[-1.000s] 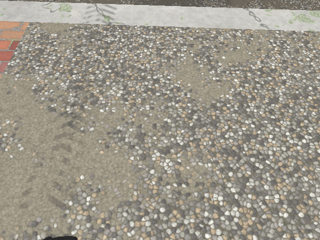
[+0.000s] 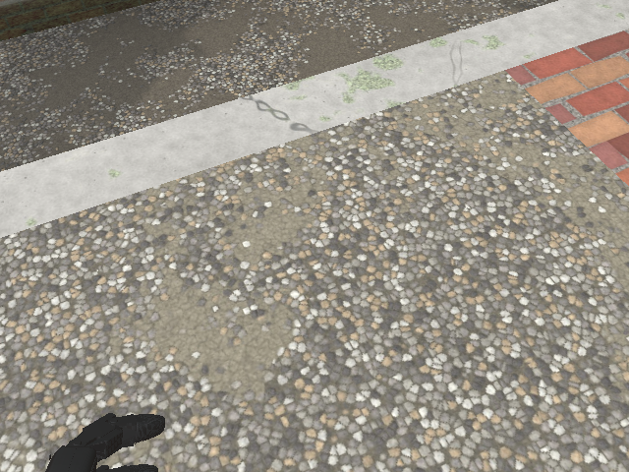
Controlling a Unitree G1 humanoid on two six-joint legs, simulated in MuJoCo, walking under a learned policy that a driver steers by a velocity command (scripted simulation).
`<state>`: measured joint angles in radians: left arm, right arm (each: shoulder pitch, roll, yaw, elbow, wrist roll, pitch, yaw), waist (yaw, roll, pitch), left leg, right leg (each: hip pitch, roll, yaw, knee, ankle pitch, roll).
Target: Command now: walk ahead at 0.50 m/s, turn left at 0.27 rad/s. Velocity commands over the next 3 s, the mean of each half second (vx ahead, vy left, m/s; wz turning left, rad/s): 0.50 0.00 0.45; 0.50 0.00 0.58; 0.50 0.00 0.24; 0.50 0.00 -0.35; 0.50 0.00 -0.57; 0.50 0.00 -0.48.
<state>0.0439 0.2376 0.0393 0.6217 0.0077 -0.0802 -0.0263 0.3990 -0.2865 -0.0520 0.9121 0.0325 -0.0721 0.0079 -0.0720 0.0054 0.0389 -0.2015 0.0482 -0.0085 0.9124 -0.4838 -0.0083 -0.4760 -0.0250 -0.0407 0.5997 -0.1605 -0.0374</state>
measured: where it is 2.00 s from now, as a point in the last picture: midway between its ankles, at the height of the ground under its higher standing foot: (127, 294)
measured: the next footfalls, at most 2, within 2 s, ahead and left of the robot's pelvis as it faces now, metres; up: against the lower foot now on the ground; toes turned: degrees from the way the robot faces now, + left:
left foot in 0.46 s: +0.37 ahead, +0.18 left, +0.00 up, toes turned +19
right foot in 0.96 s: +0.70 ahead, +0.11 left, +0.00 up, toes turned +36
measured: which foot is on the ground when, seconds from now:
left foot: up 0.00-0.44, down 0.46-0.96, up 0.98-1.00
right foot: down 0.00-0.48, up 0.50-0.94, down 0.96-1.00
